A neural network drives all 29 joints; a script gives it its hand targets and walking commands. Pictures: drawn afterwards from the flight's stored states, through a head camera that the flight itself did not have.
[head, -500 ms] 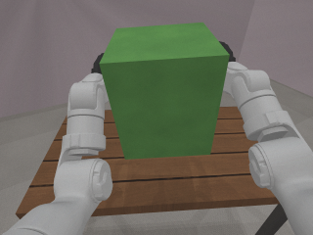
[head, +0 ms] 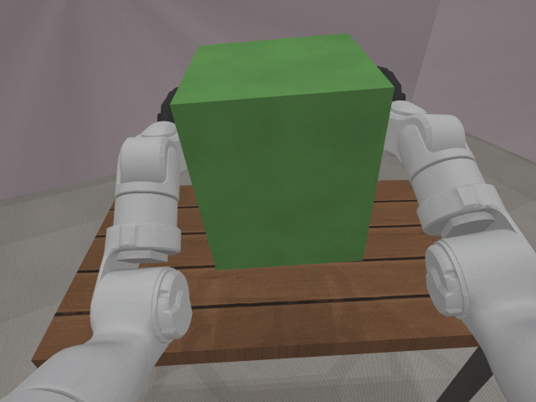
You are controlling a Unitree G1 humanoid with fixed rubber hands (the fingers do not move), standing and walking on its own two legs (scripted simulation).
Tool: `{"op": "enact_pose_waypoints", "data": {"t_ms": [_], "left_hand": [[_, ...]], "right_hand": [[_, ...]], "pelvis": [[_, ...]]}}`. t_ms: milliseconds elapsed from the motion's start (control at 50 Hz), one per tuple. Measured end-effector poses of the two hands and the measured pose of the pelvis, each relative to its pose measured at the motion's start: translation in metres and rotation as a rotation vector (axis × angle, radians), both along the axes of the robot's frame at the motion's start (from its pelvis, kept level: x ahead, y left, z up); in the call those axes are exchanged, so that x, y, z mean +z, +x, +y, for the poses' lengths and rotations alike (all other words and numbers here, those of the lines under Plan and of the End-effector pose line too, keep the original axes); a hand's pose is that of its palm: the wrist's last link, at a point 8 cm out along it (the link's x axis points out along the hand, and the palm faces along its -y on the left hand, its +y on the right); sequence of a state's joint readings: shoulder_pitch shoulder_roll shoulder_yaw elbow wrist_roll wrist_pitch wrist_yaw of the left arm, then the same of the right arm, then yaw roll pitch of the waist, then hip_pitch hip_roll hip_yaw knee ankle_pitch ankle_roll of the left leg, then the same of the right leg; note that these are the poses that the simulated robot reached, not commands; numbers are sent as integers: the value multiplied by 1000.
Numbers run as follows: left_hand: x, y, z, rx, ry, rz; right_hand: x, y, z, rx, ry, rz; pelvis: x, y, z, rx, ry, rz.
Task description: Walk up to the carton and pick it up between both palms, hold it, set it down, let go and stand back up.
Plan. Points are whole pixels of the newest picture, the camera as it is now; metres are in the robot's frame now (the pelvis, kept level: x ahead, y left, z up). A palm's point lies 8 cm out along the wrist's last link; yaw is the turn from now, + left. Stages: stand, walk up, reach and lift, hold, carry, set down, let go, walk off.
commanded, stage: hold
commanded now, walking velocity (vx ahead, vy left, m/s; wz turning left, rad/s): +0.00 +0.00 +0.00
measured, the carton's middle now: (281, 153) +0.37 +0.00 +0.25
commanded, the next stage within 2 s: none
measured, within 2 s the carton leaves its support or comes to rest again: neither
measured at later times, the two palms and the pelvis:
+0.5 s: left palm (172, 138) +0.38 +0.16 +0.27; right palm (389, 117) +0.38 -0.14 +0.30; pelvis +0.00 +0.00 +0.00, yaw +0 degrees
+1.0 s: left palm (172, 140) +0.38 +0.15 +0.27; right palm (390, 121) +0.38 -0.15 +0.30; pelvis +0.00 +0.00 +0.00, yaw +0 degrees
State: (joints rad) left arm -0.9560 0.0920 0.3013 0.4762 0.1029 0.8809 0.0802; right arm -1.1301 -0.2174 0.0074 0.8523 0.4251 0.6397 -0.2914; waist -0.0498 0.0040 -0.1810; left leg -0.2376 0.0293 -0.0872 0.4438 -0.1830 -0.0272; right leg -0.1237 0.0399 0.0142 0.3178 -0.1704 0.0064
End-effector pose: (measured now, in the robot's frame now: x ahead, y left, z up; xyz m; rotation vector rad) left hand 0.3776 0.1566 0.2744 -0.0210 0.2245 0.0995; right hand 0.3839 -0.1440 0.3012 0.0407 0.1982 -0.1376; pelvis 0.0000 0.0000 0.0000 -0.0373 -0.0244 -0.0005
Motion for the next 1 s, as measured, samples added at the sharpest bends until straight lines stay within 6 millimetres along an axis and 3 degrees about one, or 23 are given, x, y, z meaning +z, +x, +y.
{"op": "enact_pose_waypoints", "data": {"t_ms": [1000], "left_hand": [[-4,-2,-2,0,0,-3]], "right_hand": [[-2,-4,-2,-7,-2,2]], "pelvis": [[0,3,2,-1,-4,-9]]}}
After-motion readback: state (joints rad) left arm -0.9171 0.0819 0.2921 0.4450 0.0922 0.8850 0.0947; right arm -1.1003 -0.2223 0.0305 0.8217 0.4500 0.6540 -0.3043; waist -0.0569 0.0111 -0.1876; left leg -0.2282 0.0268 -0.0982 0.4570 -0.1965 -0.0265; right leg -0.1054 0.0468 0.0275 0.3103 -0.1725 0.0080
